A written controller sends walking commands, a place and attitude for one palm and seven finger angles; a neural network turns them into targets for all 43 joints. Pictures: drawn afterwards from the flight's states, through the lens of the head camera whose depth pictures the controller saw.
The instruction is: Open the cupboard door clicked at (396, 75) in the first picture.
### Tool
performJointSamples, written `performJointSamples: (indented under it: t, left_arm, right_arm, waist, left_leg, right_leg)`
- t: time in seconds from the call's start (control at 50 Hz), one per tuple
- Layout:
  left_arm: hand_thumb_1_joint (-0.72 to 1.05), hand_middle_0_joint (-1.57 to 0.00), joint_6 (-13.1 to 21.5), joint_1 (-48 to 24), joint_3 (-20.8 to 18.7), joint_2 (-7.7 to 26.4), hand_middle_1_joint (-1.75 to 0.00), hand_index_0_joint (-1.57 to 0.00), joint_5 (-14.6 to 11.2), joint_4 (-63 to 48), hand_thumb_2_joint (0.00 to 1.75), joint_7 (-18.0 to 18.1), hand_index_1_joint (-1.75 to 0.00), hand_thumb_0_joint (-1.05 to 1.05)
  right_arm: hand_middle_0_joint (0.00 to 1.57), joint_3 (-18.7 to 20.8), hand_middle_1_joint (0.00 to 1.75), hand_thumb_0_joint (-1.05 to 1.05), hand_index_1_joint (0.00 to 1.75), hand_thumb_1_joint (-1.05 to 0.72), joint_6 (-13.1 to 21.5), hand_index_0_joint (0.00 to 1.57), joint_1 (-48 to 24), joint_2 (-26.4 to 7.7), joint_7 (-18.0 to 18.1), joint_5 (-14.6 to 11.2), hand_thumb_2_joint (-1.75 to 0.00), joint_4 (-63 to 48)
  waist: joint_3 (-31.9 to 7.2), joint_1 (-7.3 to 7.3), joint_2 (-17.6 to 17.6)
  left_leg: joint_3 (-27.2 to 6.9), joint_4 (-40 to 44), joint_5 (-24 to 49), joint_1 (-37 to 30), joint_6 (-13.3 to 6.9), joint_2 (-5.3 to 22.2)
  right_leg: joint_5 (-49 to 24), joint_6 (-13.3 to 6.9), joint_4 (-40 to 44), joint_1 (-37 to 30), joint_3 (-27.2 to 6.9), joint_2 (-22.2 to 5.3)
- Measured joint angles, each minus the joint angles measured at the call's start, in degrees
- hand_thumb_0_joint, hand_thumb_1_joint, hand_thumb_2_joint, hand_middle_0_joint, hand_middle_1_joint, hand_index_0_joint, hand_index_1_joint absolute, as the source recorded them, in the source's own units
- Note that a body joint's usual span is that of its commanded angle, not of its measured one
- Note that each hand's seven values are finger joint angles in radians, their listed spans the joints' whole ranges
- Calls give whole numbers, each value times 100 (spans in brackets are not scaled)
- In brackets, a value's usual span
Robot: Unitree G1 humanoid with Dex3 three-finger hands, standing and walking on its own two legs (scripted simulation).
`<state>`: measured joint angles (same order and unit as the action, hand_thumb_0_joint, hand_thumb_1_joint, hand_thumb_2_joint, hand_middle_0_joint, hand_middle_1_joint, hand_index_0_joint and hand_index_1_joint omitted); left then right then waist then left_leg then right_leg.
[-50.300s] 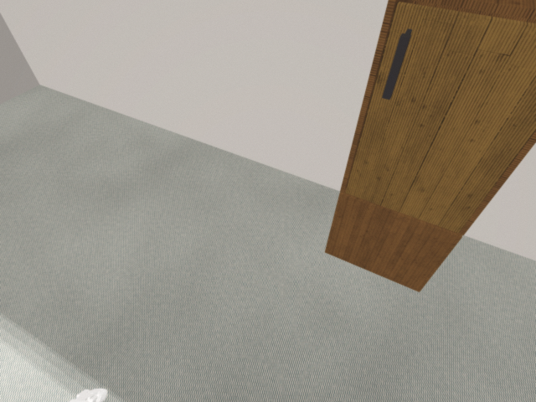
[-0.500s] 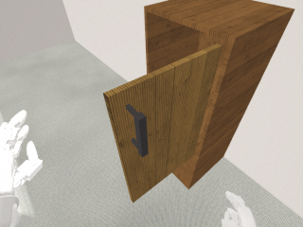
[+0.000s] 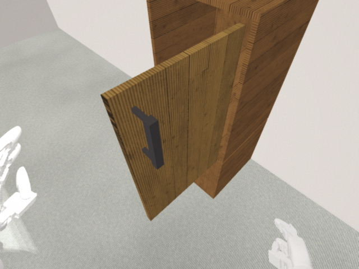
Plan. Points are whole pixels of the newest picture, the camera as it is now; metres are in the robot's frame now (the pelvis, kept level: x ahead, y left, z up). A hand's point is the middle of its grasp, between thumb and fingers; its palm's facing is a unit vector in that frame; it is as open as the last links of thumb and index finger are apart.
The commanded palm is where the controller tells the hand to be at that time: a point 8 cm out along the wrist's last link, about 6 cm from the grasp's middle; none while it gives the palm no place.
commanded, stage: step back with the hand held close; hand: left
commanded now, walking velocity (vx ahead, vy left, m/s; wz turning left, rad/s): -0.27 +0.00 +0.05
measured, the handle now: (148, 139) +0.34 +0.09 +0.13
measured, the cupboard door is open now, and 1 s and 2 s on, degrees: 88 88 88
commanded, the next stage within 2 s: stop stepping back and stand still in 0.74 s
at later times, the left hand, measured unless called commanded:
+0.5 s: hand out of the picture +0.11 +0.28 +0.16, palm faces +0.47 -0.76 -0.45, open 7.4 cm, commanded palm +0.04 +0.32 +0.18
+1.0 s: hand out of the picture +0.04 +0.25 +0.16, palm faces +0.33 -0.80 -0.51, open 7.4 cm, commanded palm -0.03 +0.29 +0.18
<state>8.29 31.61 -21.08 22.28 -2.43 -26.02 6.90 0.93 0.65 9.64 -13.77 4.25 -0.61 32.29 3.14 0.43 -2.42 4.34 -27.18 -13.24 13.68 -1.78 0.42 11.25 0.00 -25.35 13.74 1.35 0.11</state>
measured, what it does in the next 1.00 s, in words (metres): walks backwards: right foot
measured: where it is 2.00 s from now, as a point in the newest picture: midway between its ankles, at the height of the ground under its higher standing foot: outside the picture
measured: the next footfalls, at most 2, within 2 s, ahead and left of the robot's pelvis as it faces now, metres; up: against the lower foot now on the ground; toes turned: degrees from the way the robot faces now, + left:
right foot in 0.74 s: -0.20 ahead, -0.10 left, +0.00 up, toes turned +3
left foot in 1.22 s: -0.15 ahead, +0.12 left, +0.00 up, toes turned +0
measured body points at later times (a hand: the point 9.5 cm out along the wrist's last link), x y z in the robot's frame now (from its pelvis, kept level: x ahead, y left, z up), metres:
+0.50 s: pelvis -0.09 +0.02 -0.02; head -0.06 +0.03 +0.43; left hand +0.08 +0.32 +0.18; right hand +0.08 -0.22 -0.10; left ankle +0.01 +0.09 -0.74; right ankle +0.02 -0.12 -0.73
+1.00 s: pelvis -0.18 +0.00 -0.01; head -0.16 +0.01 +0.44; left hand +0.01 +0.29 +0.18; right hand +0.00 -0.25 -0.08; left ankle -0.05 +0.09 -0.74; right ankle -0.23 -0.12 -0.74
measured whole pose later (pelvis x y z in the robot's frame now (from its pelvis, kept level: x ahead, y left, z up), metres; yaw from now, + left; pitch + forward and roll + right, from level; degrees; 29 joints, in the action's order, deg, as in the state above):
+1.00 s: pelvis -0.18 +0.00 -0.01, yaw -1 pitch +0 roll -1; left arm 10.5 31.8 -25.0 27.3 -3.5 -29.1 7.2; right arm -0.2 5.2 9.4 -11.8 4.5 0.0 33.4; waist 2.3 -1.3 0.6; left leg 1.1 -25.3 -2.4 23.4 -1.8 -0.3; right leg 22.6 -0.7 -31.1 10.1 0.1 1.6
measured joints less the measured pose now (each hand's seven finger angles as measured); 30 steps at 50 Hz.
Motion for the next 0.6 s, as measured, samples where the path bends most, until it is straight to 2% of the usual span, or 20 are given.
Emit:
performJointSamples:
  t: [0.16, 0.3, 0.4, 0.46, 0.5, 0.52, 0.56, 0.6]
  left_arm:
    - [89, -22, 133, 132, -275, 184, -30, -21, 48, -337, 90, 154, -30, 1]
    - [89, -22, 288, 19, -369, 48, -30, -21, 179, -323, 90, 238, -30, 1]
    - [89, -22, 359, -94, -323, -81, -30, -21, 197, -402, 90, 312, -30, 1]
    - [89, -22, 398, -150, -304, -63, -30, -21, 191, -491, 90, 346, -30, 1]
    - [89, -22, 416, -202, -332, -30, -30, -21, 215, -514, 90, 344, -30, 1]
    - [89, -22, 421, -242, -362, 12, -30, -21, 232, -504, 90, 338, -30, 1]
    - [89, -22, 456, -303, -458, 127, -30, -21, 233, -433, 90, 331, -30, 1]
    - [89, -22, 478, -269, -552, 181, -30, -21, 176, -379, 90, 349, -30, 1]
  right_arm:
    - [20, 50, 30, 1, 30, -90, 47, 20, 132, 26, 42, -21, -90, -85]
    - [20, -16, 30, 1, 30, -90, 248, 20, 292, 76, 44, 1, -90, -93]
    - [20, -68, 30, 1, 30, -90, 347, 20, 335, 100, 17, 45, -90, 58]
    - [20, -92, 30, 1, 30, -90, 369, 20, 324, 96, 18, 59, -90, 123]
    - [20, -91, 30, 1, 30, -90, 401, 20, 339, 93, 41, 78, -90, 114]
    - [20, -71, 30, 1, 30, -90, 433, 20, 360, 113, 55, 96, -90, 107]
    - [20, -29, 30, 1, 30, -90, 500, 20, 383, 220, 39, 118, -90, 171]
    - [20, -33, 30, 1, 30, -90, 561, 20, 384, 333, -25, 130, -90, 277]
  waist:
    - [41, -54, 155]
    - [40, -32, 134]
    - [31, -22, 164]
    - [77, -53, 212]
    - [115, -85, 157]
    - [130, -116, 104]
    - [103, -135, 83]
    - [-10, -105, 109]
  left_leg:
    - [31, -329, 79, 427, -75, -44]
    - [-27, -779, 53, 835, -129, -62]
    - [-88, -1133, -361, 1110, -64, -73]
    - [-95, -1195, -247, 1195, -92, -91]
    - [-118, -1122, 104, 1213, -193, -43]
    - [-162, -1056, 351, 1216, -235, -13]
    - [-245, -918, 473, 1223, -252, -5]
    - [-273, -629, 606, 1213, -221, 18]
  right_leg:
    - [-62, 41, -377, 449, -25, -63]
    - [-61, 53, -772, 799, 45, -107]
    - [-153, 40, -844, 951, 86, -119]
    - [-156, 61, -926, 1030, 92, -137]
    - [286, 84, -1211, 1119, 62, -54]
    - [560, 90, -1613, 1160, 7, 32]
    - [1025, 70, -2534, 1165, -131, 188]
    - [1341, 43, -2883, 953, -148, 268]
